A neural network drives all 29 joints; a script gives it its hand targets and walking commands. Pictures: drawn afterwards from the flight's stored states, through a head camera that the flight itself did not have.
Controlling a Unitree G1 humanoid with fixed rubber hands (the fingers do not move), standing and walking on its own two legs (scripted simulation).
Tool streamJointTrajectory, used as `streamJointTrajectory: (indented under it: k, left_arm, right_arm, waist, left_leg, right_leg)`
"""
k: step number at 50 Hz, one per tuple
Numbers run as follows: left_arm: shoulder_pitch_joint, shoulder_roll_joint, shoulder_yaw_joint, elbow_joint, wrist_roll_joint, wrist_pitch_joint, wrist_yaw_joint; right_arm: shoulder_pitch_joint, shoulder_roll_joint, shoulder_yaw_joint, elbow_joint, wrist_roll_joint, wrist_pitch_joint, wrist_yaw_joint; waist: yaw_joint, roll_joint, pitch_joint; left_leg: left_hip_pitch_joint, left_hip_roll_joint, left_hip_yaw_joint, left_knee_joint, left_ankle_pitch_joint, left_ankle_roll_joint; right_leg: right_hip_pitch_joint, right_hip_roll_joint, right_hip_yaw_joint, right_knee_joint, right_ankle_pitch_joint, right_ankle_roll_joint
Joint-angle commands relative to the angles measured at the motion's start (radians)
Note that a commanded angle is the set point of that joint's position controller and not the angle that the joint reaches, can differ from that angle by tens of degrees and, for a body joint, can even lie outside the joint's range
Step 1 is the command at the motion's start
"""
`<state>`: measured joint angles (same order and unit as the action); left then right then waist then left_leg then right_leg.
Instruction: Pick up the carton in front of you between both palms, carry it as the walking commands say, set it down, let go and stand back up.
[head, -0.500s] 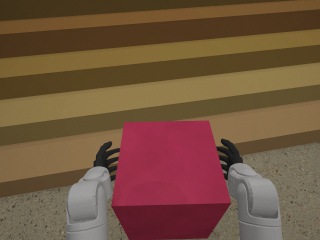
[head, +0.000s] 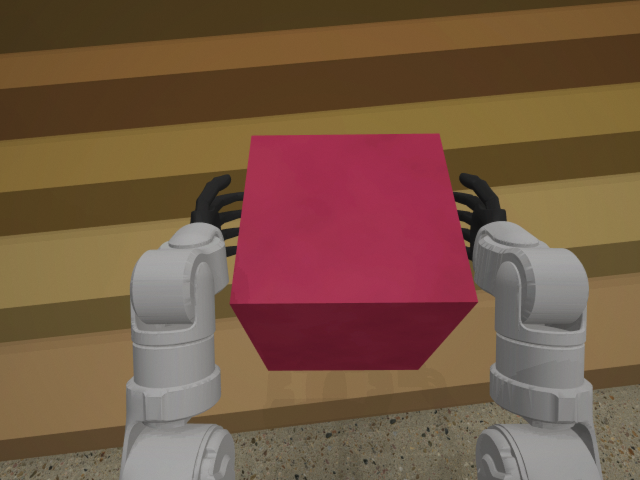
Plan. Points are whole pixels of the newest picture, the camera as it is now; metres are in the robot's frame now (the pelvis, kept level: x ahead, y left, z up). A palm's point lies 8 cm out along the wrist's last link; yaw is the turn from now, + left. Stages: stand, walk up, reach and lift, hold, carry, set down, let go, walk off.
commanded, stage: carry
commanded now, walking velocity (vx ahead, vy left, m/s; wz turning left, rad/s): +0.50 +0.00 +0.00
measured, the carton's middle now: (344, 265) +0.36 +0.01 +0.09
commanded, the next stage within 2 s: none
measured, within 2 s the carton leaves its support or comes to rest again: neither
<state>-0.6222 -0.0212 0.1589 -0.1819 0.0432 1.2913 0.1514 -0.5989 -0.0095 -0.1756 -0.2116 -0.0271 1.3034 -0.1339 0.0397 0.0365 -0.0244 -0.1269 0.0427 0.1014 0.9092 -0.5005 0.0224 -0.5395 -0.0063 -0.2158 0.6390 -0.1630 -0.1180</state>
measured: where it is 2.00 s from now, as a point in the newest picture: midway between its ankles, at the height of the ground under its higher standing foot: (339, 132)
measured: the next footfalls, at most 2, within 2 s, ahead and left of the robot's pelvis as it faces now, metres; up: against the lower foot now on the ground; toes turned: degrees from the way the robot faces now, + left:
left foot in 0.36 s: +0.31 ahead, +0.08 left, +0.00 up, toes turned +1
right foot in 0.70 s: +0.61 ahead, -0.05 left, +0.17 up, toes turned -2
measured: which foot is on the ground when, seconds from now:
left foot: up 0.00-0.34, down 0.36-0.72, up 0.74-1.00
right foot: down 0.00-0.44, up 0.46-0.68, down 0.70-1.00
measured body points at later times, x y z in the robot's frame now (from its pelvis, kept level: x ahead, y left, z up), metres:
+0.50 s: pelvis +0.31 +0.02 +0.02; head +0.40 +0.02 +0.46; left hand +0.73 +0.14 +0.15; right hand +0.70 -0.17 +0.16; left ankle +0.27 +0.08 -0.71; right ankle +0.16 -0.07 -0.57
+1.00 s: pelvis +0.64 +0.00 +0.23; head +0.72 +0.03 +0.67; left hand +0.99 +0.26 +0.36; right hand +1.07 -0.03 +0.36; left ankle +0.63 +0.09 -0.30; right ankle +0.57 -0.07 -0.52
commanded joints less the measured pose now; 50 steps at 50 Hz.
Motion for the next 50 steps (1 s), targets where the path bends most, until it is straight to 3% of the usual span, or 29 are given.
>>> streamJointTrajectory:
  k: [1, 2, 4, 11, 13, 18, 20, 21, 22, 23, 24, 25, 26, 29, 30, 32, 33, 34, 35, 36, 37, 38, 40, 42, 43, 45, 47, 49, 50]
  left_arm:
    - [-0.73, -0.765, -0.601, 0.002, -0.481, 0.028, -0.236]
    - [-0.807, -0.815, -0.595, 0.014, -0.503, 0.031, -0.236]
    - [-0.931, -0.898, -0.575, 0.037, -0.532, 0.03, -0.24]
    - [-1.048, -1.037, -0.493, 0.125, -0.483, 0.021, -0.252]
    - [-1.042, -1.042, -0.483, 0.128, -0.458, 0.016, -0.252]
    - [-0.951, -1.016, -0.509, 0.085, -0.395, 0.007, -0.242]
    - [-0.979, -1.022, -0.55, 0.06, -0.396, 0.007, -0.241]
    - [-0.991, -1.03, -0.583, 0.057, -0.409, 0.005, -0.239]
    - [-1.009, -1.037, -0.609, 0.033, -0.416, 0.0, -0.24]
    - [-0.966, -1.045, -0.619, 0.036, -0.4, 0.004, -0.239]
    - [-0.919, -1.014, -0.591, 0.069, -0.386, 0.002, -0.229]
    - [-0.908, -0.975, -0.572, 0.042, -0.348, -0.008, -0.215]
    - [-0.912, -0.956, -0.554, 0.007, -0.318, -0.01, -0.201]
    - [-0.819, -0.874, -0.488, 0.043, -0.22, -0.014, -0.163]
    - [-0.806, -0.854, -0.478, 0.048, -0.195, -0.019, -0.155]
    - [-0.793, -0.821, -0.473, 0.052, -0.171, -0.021, -0.144]
    - [-0.797, -0.831, -0.477, 0.051, -0.168, -0.025, -0.143]
    - [-0.852, -0.833, -0.487, 0.013, -0.165, -0.029, -0.145]
    - [-0.839, -0.866, -0.518, 0.001, -0.188, -0.033, -0.15]
    - [-0.797, -0.887, -0.548, -0.011, -0.213, -0.044, -0.161]
    - [-0.762, -0.912, -0.579, -0.005, -0.247, -0.056, -0.17]
    - [-0.732, -0.994, -0.612, 0.01, -0.308, -0.052, -0.186]
    - [-0.887, -1.103, -0.736, -0.11, -0.443, -0.059, -0.224]
    - [-0.998, -1.156, -0.796, -0.134, -0.564, -0.057, -0.257]
    - [-1.024, -1.151, -0.796, -0.112, -0.603, -0.056, -0.272]
    - [-1.049, -1.136, -0.774, -0.062, -0.644, -0.057, -0.294]
    - [-1.049, -1.098, -0.727, 0.009, -0.639, -0.055, -0.3]
    - [-1.068, -1.101, -0.664, 0.058, -0.635, -0.04, -0.302]
    - [-1.076, -1.094, -0.644, 0.11, -0.627, -0.026, -0.3]
  right_arm:
    - [-0.813, 0.794, 0.612, 0.002, 0.418, 0.029, 0.19]
    - [-0.862, 0.823, 0.59, 0.025, 0.42, 0.031, 0.185]
    - [-0.914, 0.882, 0.549, 0.088, 0.403, 0.03, 0.177]
    - [-0.982, 1.017, 0.477, 0.226, 0.331, 0.008, 0.174]
    - [-0.98, 1.032, 0.479, 0.225, 0.319, 0.0, 0.174]
    - [-0.936, 1.035, 0.501, 0.175, 0.299, -0.004, 0.183]
    - [-0.925, 1.02, 0.513, 0.161, 0.289, -0.009, 0.193]
    - [-0.904, 1.016, 0.516, 0.155, 0.293, -0.009, 0.201]
    - [-0.878, 1.019, 0.53, 0.135, 0.311, -0.016, 0.21]
    - [-0.89, 1.001, 0.537, 0.133, 0.332, -0.017, 0.212]
    - [-0.852, 0.991, 0.556, 0.136, 0.358, -0.014, 0.215]
    - [-0.886, 1.023, 0.584, 0.076, 0.389, -0.018, 0.222]
    - [-0.965, 1.039, 0.599, -0.001, 0.43, -0.023, 0.229]
    - [-1.042, 1.048, 0.647, -0.07, 0.528, -0.016, 0.254]
    - [-1.048, 1.053, 0.652, -0.066, 0.544, -0.018, 0.261]
    - [-1.04, 1.057, 0.651, -0.038, 0.56, -0.02, 0.275]
    - [-1.049, 1.067, 0.657, -0.028, 0.56, -0.023, 0.278]
    - [-1.018, 1.059, 0.661, -0.022, 0.545, -0.027, 0.28]
    - [-1.058, 1.062, 0.654, -0.046, 0.532, -0.031, 0.28]
    - [-1.102, 1.047, 0.658, -0.083, 0.527, -0.032, 0.28]
    - [-1.049, 1.056, 0.669, -0.093, 0.506, -0.024, 0.281]
    - [-0.971, 1.023, 0.626, -0.058, 0.448, -0.032, 0.272]
    - [-0.857, 0.952, 0.553, -0.049, 0.312, -0.042, 0.248]
    - [-0.798, 0.88, 0.481, -0.013, 0.214, -0.048, 0.216]
    - [-0.763, 0.846, 0.452, 0.023, 0.174, -0.056, 0.201]
    - [-0.733, 0.792, 0.408, 0.113, 0.112, -0.075, 0.179]
    - [-0.721, 0.768, 0.378, 0.161, 0.066, -0.079, 0.166]
    - [-0.794, 0.749, 0.371, 0.173, 0.058, -0.07, 0.151]
    - [-0.813, 0.714, 0.352, 0.195, 0.047, -0.056, 0.142]
  waist:
    - [0.037, -0.29, -0.458]
    - [0.036, -0.149, -0.454]
    - [0.017, -0.078, -0.477]
    - [0.028, -0.129, -0.493]
    - [0.029, -0.207, -0.53]
    - [0.056, -0.193, -0.515]
    - [-0.017, -0.116, -0.528]
    - [-0.153, -0.064, -0.564]
    - [-0.264, 0.042, -0.521]
    - [-0.206, 0.358, -0.433]
    - [-0.216, 0.361, -0.589]
    - [-0.227, 0.163, -0.641]
    - [-0.205, 0.054, -0.571]
    - [-0.178, -0.015, -0.462]
    - [-0.164, 0.036, -0.442]
    - [-0.116, 0.083, -0.444]
    - [-0.043, 0.032, -0.487]
    - [0.022, 0.202, -0.608]
    - [0.141, 0.207, -0.73]
    - [0.263, -0.014, -0.846]
    - [0.258, -0.517, -0.938]
    - [0.167, -0.302, -0.983]
    - [0.101, -0.041, -0.786]
    - [0.08, 0.006, -0.607]
    - [0.081, 0.062, -0.552]
    - [0.107, 0.082, -0.426]
    - [0.136, -0.141, -0.456]
    - [0.137, -0.155, -0.463]
    - [0.184, -0.157, -0.456]
  left_leg:
    - [-0.576, -0.04, -0.123, 0.531, 0.05, 0.061]
    - [-0.571, -0.015, -0.126, 0.496, 0.107, 0.069]
    - [-0.535, 0.02, -0.128, 0.408, 0.167, 0.057]
    - [-0.62, -0.008, -0.037, 0.055, 0.21, 0.029]
    - [-0.569, -0.039, 0.016, 0.051, 0.243, 0.039]
    - [-0.779, -0.032, 0.02, 0.102, 0.178, 0.067]
    - [-0.516, -0.084, 0.059, -0.243, 0.281, 0.06]
    - [-0.222, -0.1, 0.077, -0.595, 0.578, 0.032]
    - [0.245, -0.03, 0.019, -0.741, 0.945, 0.042]
    - [0.653, 0.157, -0.228, -0.425, 1.99, 0.105]
    - [0.921, 0.284, -0.381, -0.284, 2.185, 0.25]
    - [0.891, 0.289, -0.43, -0.327, 1.799, 0.272]
    - [0.84, 0.274, -0.426, -0.345, 1.501, 0.248]
    - [0.684, 0.185, -0.306, -0.43, 1.394, 0.203]
    - [0.63, 0.178, -0.284, -0.459, 1.382, 0.197]
    - [0.445, 0.121, -0.186, -0.525, 1.411, 0.165]
    - [0.15, 0.103, -0.119, -0.593, 1.7, 0.167]
    - [0.056, 0.155, -0.109, -0.496, 2.199, 0.177]
    - [0.068, 0.182, -0.073, -0.214, 2.317, 0.124]
    - [-0.096, 0.086, -0.084, 0.363, 1.814, 0.036]
    - [-0.443, -0.273, -0.152, 1.007, 0.154, -0.083]
    - [-0.491, -0.271, -0.407, 1.254, 0.157, -0.018]
    - [-0.694, -0.187, -0.329, 1.212, 0.163, 0.012]
    - [-0.813, -0.143, -0.236, 1.127, 0.117, 0.021]
    - [-0.811, -0.115, -0.178, 0.996, 0.101, 0.03]
    - [-0.833, -0.087, -0.058, 0.746, 0.022, 0.031]
    - [-0.936, -0.057, -0.022, 0.783, -0.014, 0.064]
    - [-1.113, -0.048, -0.047, 0.837, -0.128, 0.08]
    - [-1.206, -0.042, -0.028, 0.689, -0.232, 0.093]
  right_leg:
    - [0.757, -0.332, 0.679, -0.294, -0.038, -0.155]
    - [0.707, -0.309, 0.588, -0.268, 0.109, -0.134]
    - [0.637, -0.287, 0.46, -0.257, 0.276, -0.105]
    - [0.723, -0.234, 0.269, -0.203, 0.585, -0.103]
    - [0.743, -0.212, 0.202, -0.157, 0.687, -0.094]
    - [0.991, -0.217, 0.233, -0.02, 0.983, -0.088]
    - [0.894, -0.134, 0.11, 0.158, 1.326, -0.015]
    - [0.788, -0.121, 0.08, 0.369, 1.291, 0.005]
    - [0.353, -0.063, 0.033, 0.669, 0.824, 0.074]
    - [-0.247, 0.101, 0.049, 0.931, -0.307, 0.11]
    - [-0.516, 0.124, 0.201, 1.152, -0.435, 0.089]
    - [-0.558, 0.108, 0.26, 1.255, -0.361, 0.055]
    - [-0.66, 0.093, 0.25, 1.299, -0.367, 0.035]
    - [-0.732, 0.092, 0.119, 1.277, -0.515, 0.007]
    - [-0.744, 0.079, 0.08, 1.273, -0.543, -0.001]
    - [-0.557, 0.013, 0.04, 0.974, -0.504, 0.0]
    - [-0.13, 0.051, 0.015, 0.533, -0.508, -0.021]
    - [0.204, 0.162, -0.063, 0.496, -0.263, -0.021]
    - [0.435, 0.182, -0.021, 0.378, -0.06, -0.036]
    - [0.643, 0.02, 0.366, 0.124, 0.246, -0.187]
    - [0.87, -0.286, 1.001, -0.116, 1.013, -0.421]
    - [0.904, -0.253, 0.995, -0.031, 1.074, -0.411]
    - [0.88, -0.219, 0.807, -0.04, 0.791, -0.259]
    - [0.83, -0.171, 0.662, -0.091, 0.591, -0.171]
    - [0.819, -0.193, 0.612, -0.117, 0.711, -0.143]
    - [0.802, -0.171, 0.528, -0.19, 0.888, -0.09]
    - [0.923, -0.202, 0.525, -0.183, 1.172, -0.097]
    - [1.036, -0.174, 0.517, -0.138, 1.146, -0.119]
    - [1.153, -0.139, 0.528, -0.101, 1.286, -0.112]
